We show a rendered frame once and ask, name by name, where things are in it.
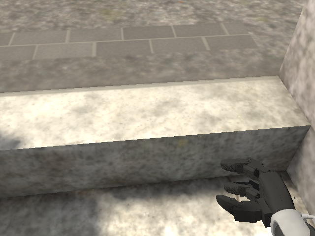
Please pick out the robot right hand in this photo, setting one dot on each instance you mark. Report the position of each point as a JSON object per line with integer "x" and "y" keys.
{"x": 266, "y": 198}

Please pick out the right robot forearm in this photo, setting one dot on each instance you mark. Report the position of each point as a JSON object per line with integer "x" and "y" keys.
{"x": 289, "y": 222}

